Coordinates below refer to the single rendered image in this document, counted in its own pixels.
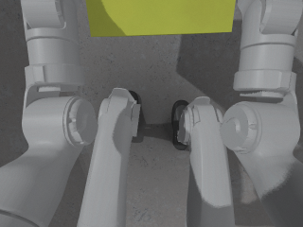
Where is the left robot shin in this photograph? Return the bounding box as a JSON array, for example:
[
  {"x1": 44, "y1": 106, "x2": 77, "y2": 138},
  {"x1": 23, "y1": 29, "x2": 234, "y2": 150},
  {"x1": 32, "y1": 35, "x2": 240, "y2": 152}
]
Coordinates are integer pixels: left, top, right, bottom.
[{"x1": 98, "y1": 88, "x2": 134, "y2": 121}]

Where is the carton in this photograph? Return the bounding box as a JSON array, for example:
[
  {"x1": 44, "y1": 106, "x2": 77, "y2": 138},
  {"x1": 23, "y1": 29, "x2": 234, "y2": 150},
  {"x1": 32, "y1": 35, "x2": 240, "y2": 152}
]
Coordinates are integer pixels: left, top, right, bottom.
[{"x1": 85, "y1": 0, "x2": 236, "y2": 37}]

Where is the robot left foot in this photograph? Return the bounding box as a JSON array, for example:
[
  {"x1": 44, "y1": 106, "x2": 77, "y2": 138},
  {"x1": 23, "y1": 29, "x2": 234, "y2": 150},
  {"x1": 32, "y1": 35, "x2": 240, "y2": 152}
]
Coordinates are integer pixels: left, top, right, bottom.
[{"x1": 128, "y1": 90, "x2": 139, "y2": 104}]

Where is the right robot upper arm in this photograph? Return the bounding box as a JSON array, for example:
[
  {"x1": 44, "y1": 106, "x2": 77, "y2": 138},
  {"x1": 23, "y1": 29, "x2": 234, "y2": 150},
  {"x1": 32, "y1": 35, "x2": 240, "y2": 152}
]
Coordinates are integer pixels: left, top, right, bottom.
[{"x1": 220, "y1": 101, "x2": 303, "y2": 227}]

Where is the left robot forearm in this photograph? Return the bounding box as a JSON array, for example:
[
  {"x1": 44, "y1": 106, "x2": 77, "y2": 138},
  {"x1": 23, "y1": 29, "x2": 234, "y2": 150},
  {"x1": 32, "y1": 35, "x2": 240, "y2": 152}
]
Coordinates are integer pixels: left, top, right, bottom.
[{"x1": 21, "y1": 0, "x2": 85, "y2": 129}]

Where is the right robot forearm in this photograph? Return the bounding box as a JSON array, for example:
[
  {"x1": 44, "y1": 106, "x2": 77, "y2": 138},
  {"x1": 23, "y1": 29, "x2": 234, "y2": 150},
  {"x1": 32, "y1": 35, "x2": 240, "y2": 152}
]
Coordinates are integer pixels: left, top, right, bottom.
[{"x1": 233, "y1": 0, "x2": 303, "y2": 122}]

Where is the left robot upper arm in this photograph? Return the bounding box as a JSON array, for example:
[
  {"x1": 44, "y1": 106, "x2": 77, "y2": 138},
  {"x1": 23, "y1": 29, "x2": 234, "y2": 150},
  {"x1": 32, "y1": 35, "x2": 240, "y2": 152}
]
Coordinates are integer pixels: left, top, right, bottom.
[{"x1": 0, "y1": 96, "x2": 98, "y2": 227}]

